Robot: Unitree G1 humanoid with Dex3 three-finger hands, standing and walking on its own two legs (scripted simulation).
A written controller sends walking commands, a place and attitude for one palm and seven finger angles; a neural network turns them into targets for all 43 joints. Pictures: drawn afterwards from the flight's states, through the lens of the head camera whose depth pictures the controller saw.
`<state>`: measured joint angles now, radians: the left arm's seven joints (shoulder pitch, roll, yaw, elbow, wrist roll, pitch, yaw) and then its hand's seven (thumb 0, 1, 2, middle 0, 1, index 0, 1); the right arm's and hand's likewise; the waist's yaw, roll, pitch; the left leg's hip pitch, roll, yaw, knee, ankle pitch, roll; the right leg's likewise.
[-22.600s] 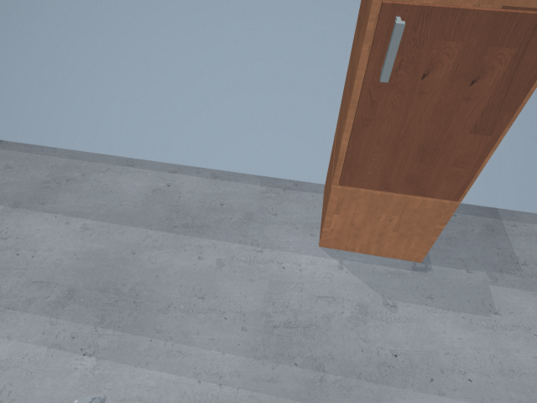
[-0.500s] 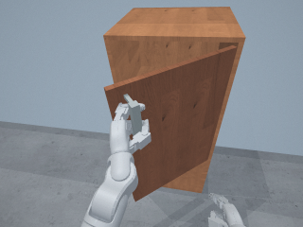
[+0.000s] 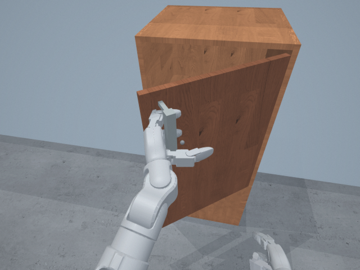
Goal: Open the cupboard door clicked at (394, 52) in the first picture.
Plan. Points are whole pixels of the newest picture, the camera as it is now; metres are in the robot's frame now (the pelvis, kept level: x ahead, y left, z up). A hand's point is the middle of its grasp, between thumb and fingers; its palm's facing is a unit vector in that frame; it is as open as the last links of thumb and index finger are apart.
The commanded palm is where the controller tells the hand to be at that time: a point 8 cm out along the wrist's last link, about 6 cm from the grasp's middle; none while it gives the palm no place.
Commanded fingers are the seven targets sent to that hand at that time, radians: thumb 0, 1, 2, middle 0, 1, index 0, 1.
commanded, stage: open thumb and fingers to let go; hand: left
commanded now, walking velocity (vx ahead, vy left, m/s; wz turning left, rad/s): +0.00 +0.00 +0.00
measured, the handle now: (167, 131) +0.37 +0.06 +0.15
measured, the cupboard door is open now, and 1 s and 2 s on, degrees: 38 41 40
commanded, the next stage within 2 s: slide the hand sideways off the handle in 0.34 s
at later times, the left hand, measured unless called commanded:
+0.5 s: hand (180, 146) +0.33 +0.03 +0.16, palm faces +0.13 -0.99 -0.03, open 14.6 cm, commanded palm +0.28 +0.07 +0.15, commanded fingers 0.00 -0.50 0.30 -0.15 -0.30 -0.15 -0.30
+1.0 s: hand (170, 164) +0.28 +0.05 +0.15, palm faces -0.20 -0.98 -0.03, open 16.1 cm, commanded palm +0.25 +0.12 +0.15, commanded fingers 0.00 -0.50 0.30 -0.15 -0.30 -0.15 -0.30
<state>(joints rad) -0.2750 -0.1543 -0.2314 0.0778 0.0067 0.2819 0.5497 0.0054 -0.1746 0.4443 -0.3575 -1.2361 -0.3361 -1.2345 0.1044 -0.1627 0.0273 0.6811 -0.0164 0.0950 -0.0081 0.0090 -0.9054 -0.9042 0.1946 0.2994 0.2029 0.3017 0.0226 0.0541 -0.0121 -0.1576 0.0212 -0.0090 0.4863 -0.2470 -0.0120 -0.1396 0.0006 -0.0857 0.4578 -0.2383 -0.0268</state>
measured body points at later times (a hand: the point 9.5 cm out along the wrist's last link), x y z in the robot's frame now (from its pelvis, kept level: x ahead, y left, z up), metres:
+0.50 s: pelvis +0.00 +0.01 +0.00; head -0.03 +0.00 +0.45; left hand +0.31 +0.08 +0.16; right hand +0.18 -0.18 -0.10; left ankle +0.02 +0.13 -0.74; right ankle +0.01 -0.10 -0.74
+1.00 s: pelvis +0.01 +0.00 +0.00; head -0.04 -0.02 +0.45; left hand +0.28 +0.10 +0.16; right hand +0.20 -0.21 -0.07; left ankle +0.02 +0.13 -0.74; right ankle +0.01 -0.10 -0.74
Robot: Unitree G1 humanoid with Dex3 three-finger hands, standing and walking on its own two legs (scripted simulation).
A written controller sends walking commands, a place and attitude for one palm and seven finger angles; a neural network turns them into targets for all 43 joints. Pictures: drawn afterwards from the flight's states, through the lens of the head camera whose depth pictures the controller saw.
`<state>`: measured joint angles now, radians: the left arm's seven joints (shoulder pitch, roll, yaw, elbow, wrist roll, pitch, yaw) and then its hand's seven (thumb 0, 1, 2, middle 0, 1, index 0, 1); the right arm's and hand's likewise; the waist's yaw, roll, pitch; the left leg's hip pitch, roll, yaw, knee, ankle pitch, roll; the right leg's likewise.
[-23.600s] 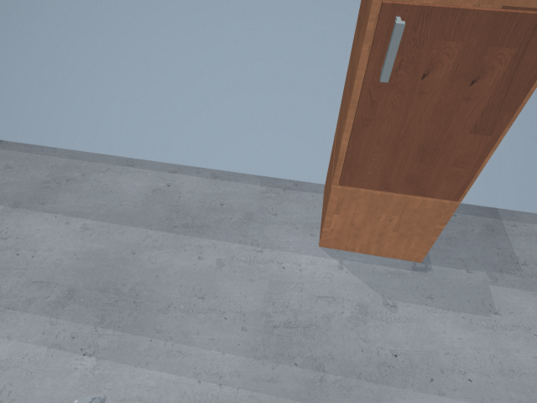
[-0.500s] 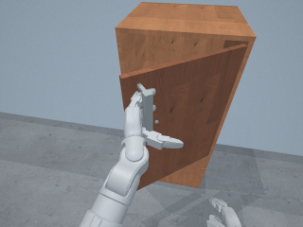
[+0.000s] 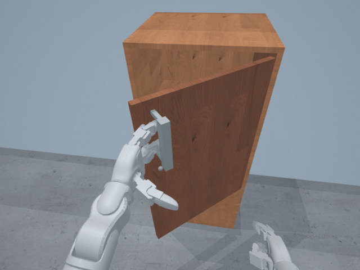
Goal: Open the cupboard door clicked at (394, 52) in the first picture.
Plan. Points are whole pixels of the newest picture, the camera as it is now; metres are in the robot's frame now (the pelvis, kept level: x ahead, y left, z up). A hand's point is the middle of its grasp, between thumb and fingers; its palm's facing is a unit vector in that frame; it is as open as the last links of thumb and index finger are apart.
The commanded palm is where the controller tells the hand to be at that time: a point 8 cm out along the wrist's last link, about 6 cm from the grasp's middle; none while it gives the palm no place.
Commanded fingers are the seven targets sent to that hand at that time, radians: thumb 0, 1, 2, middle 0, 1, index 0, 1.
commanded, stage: slide the hand sideways off the handle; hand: left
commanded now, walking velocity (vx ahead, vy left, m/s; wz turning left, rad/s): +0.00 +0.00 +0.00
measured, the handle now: (161, 140) +0.35 +0.07 +0.15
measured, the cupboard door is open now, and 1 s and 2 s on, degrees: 41 40 40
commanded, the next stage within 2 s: draw the hand back to the body in 0.64 s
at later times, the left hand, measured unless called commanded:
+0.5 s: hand (126, 180) +0.24 +0.12 +0.15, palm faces -0.09 -0.99 -0.06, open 16.1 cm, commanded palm +0.21 +0.18 +0.15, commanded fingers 0.00 -0.50 0.30 -0.15 -0.30 -0.15 -0.30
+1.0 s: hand (91, 191) +0.21 +0.18 +0.15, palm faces -0.05 -1.00 -0.07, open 16.3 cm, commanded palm +0.18 +0.23 +0.16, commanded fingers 0.00 -0.50 0.30 -0.15 -0.30 -0.15 -0.30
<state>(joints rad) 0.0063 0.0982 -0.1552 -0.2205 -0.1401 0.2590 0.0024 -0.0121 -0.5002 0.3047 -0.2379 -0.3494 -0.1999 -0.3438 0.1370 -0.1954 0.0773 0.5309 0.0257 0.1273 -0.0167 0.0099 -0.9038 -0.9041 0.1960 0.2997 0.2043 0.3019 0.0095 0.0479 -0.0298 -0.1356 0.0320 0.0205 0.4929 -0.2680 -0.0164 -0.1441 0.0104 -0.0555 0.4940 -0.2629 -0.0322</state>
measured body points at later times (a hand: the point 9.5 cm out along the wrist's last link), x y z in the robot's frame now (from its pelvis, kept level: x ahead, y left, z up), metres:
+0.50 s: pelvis +0.01 +0.00 +0.00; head -0.03 -0.03 +0.45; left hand +0.24 +0.18 +0.15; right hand +0.21 -0.21 -0.07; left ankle +0.00 +0.13 -0.74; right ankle +0.01 -0.10 -0.74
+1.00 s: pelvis +0.01 +0.01 +0.00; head -0.03 +0.00 +0.45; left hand +0.21 +0.23 +0.15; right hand +0.22 -0.19 -0.06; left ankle +0.00 +0.13 -0.74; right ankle +0.01 -0.10 -0.74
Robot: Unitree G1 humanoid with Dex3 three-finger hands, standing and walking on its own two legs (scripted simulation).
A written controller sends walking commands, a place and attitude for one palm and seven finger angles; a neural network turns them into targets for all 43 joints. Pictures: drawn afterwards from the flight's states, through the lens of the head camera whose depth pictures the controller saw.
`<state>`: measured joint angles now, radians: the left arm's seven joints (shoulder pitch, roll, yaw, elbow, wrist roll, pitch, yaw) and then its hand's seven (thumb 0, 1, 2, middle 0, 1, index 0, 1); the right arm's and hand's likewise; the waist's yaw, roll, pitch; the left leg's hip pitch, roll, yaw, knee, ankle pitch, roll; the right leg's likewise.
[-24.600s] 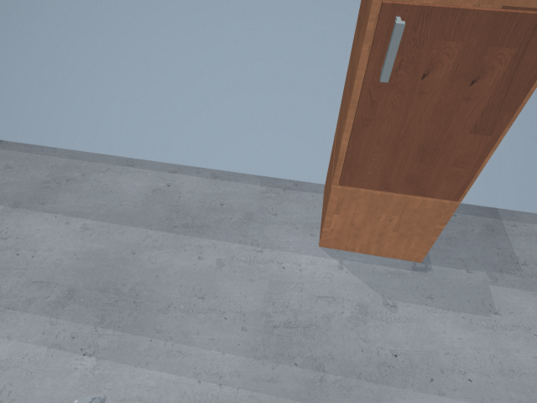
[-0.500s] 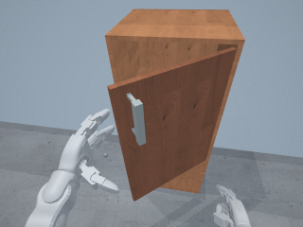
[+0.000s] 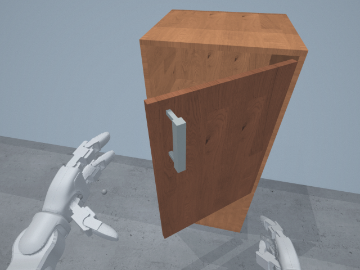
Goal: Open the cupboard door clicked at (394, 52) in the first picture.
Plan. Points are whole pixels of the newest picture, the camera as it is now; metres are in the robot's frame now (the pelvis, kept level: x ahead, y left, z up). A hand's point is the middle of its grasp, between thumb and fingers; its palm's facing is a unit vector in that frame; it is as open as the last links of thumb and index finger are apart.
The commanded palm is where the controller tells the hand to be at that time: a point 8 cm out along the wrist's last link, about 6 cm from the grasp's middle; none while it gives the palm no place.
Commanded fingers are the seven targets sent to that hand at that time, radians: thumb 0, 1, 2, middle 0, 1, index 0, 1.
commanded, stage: draw the hand back to the body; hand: left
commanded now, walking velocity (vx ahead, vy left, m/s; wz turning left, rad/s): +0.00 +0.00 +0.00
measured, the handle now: (175, 141) +0.34 +0.05 +0.16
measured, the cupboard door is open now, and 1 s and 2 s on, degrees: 40 40 40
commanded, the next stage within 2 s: step back with the hand held close in 1.32 s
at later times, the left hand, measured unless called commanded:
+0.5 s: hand (71, 194) +0.20 +0.22 +0.15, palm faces +0.32 -0.91 -0.28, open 14.3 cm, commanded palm +0.15 +0.26 +0.17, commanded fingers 0.00 0.17 0.58 -0.17 -0.30 -0.17 -0.30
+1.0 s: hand (47, 184) +0.21 +0.27 +0.16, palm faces +0.45 -0.81 -0.38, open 8.5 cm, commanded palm +0.16 +0.30 +0.18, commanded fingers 0.00 0.90 0.90 -0.20 -0.30 -0.20 -0.30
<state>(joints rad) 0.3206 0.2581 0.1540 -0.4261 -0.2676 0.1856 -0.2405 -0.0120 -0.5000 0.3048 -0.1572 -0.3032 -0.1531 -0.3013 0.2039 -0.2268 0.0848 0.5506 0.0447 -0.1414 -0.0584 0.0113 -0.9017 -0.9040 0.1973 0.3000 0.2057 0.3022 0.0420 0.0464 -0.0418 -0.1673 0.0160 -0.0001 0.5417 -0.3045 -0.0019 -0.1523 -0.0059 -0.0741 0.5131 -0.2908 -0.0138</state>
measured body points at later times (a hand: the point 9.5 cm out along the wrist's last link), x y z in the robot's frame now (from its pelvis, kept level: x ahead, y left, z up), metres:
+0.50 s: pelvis -0.01 +0.01 +0.01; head -0.02 +0.00 +0.46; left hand +0.17 +0.26 +0.17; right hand +0.18 -0.20 -0.07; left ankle +0.00 +0.12 -0.73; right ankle +0.00 -0.11 -0.73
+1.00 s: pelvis +0.02 +0.01 +0.01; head +0.00 -0.01 +0.46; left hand +0.18 +0.31 +0.18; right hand +0.21 -0.21 -0.07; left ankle +0.00 +0.12 -0.73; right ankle +0.00 -0.11 -0.73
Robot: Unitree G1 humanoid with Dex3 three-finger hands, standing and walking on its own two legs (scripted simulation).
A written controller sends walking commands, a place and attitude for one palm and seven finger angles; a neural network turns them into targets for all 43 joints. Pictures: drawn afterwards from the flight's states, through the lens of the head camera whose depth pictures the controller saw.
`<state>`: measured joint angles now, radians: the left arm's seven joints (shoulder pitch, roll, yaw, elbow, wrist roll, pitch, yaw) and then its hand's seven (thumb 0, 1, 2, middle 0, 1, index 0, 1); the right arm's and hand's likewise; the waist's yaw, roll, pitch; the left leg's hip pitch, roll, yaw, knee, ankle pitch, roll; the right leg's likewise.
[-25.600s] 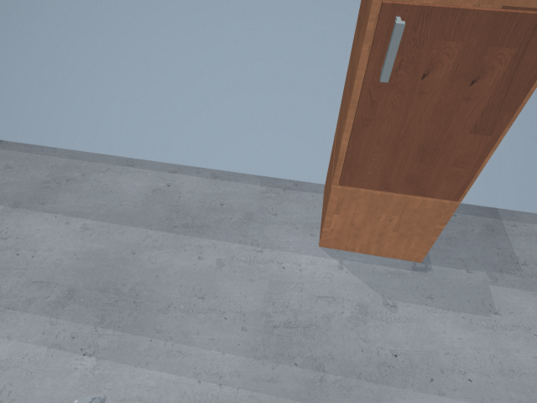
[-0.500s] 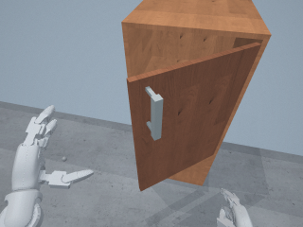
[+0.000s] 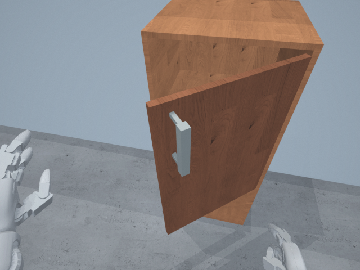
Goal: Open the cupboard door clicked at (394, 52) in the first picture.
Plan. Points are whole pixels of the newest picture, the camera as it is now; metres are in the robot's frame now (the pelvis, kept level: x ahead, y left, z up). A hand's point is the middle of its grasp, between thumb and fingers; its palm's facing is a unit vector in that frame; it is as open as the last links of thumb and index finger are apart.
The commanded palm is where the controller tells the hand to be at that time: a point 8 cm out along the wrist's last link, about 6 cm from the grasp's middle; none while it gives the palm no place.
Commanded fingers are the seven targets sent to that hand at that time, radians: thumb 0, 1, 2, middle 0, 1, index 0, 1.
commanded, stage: draw the hand back to the body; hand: left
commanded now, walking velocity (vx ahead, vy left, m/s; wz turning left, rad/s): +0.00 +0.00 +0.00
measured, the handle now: (179, 144) +0.33 +0.05 +0.15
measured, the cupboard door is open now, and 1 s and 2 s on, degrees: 40 40 40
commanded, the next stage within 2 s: step back with the hand held close in 0.32 s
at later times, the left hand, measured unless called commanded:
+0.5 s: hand (44, 190) +0.19 +0.26 +0.15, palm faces +0.45 -0.80 -0.39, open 7.4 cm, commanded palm +0.14 +0.30 +0.17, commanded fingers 0.00 0.90 0.90 -0.20 -0.30 -0.20 -0.30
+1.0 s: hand (11, 229) +0.12 +0.28 +0.15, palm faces +0.39 -0.78 -0.50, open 7.4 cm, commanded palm +0.07 +0.32 +0.17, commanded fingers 0.00 0.90 0.90 -0.20 -0.30 -0.20 -0.30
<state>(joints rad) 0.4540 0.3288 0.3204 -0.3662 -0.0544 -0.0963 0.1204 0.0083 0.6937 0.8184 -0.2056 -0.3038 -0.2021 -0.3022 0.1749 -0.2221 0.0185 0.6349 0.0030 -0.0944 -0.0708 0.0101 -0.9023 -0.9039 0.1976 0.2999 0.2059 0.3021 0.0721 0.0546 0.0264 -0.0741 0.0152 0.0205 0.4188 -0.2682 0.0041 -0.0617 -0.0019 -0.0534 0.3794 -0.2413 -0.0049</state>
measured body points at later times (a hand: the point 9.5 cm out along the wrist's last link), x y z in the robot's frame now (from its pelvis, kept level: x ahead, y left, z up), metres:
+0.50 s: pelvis +0.00 +0.00 +0.00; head -0.02 -0.02 +0.45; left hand +0.16 +0.30 +0.17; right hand +0.19 -0.22 -0.08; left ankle -0.02 +0.11 -0.74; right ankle -0.02 -0.12 -0.74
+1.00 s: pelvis -0.08 +0.02 -0.01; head -0.06 +0.03 +0.43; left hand +0.10 +0.32 +0.18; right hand +0.09 -0.23 -0.09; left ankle -0.02 +0.11 -0.74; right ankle -0.02 -0.12 -0.74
